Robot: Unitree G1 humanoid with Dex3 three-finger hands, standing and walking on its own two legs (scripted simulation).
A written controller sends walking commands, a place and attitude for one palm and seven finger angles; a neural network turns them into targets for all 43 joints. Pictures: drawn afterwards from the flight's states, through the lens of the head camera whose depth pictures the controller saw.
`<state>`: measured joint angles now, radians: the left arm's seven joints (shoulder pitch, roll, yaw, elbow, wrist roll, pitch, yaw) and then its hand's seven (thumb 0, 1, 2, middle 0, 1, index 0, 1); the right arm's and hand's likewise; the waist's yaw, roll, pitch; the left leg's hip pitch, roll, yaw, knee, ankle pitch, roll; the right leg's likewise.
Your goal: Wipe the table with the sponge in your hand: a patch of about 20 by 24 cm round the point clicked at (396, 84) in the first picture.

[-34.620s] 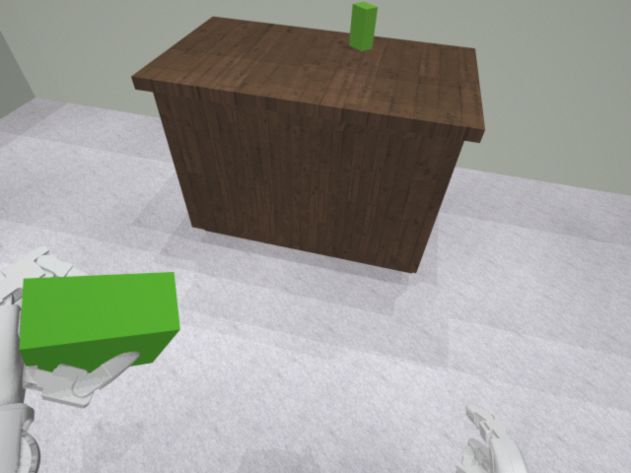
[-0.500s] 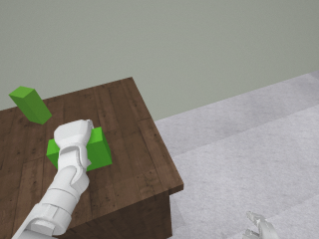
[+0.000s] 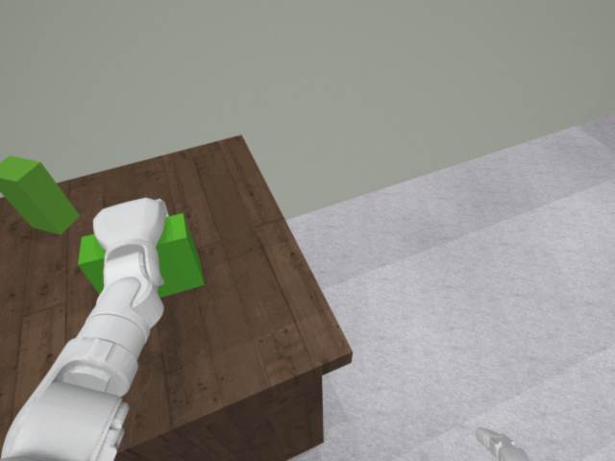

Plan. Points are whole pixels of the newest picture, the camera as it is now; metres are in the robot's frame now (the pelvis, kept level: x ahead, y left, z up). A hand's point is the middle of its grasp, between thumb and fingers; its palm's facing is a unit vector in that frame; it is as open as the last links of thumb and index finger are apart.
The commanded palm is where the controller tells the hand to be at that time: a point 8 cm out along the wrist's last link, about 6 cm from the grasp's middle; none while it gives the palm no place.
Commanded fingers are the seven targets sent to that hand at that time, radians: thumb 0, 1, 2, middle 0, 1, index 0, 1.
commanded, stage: wipe forward along the middle lane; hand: left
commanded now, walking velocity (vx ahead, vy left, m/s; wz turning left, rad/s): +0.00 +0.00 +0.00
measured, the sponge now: (150, 270) +0.38 +0.27 +0.02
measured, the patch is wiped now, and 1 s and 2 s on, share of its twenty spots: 1.00 1.00 1.00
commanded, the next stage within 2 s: slide back across to the first lane in 0.46 s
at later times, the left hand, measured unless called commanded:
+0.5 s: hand (139, 227) +0.43 +0.30 +0.05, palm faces -0.10 -0.02 -0.99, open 9.4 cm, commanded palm +0.42 +0.29 +0.09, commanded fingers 0.00 0.10 1.30 -1.20 -1.60 -1.20 -1.60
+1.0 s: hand (103, 230) +0.42 +0.35 +0.06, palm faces -0.11 -0.03 -0.99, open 9.4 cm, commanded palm +0.39 +0.34 +0.10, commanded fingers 0.00 0.10 1.30 -1.20 -1.60 -1.20 -1.60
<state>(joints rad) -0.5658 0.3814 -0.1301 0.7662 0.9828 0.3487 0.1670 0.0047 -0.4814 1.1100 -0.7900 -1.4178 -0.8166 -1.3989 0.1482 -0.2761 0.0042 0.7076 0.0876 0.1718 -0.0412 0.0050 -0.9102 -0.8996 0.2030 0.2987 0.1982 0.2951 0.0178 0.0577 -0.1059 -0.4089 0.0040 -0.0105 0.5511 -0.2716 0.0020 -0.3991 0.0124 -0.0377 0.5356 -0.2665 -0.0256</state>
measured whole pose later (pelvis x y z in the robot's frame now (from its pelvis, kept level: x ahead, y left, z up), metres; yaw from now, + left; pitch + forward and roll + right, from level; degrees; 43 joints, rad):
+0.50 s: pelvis +0.01 +0.01 +0.00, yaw +0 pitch +11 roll -1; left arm -0.74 0.46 -0.07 0.99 1.01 0.26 0.18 0.01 -0.49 1.12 -0.79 -1.41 -0.82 -1.41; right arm 0.20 -0.28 -0.01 0.73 0.08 0.17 -0.03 0.00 -0.91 -0.90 0.20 0.30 0.20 0.30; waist -0.03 0.05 -0.12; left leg -0.49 0.01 -0.01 0.58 -0.28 0.01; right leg -0.47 0.01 -0.03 0.53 -0.26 -0.01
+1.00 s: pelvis +0.02 +0.02 +0.00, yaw -1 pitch +10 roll -1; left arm -0.62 0.55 0.01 0.91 1.00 0.20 0.14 0.00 -0.48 1.11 -0.78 -1.42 -0.80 -1.42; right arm 0.22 -0.28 -0.02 0.72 0.08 0.16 -0.02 0.00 -0.91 -0.90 0.20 0.30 0.20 0.30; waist -0.02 0.05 -0.10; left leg -0.41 0.00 0.00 0.53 -0.28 0.03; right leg -0.38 0.01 -0.02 0.46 -0.25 0.00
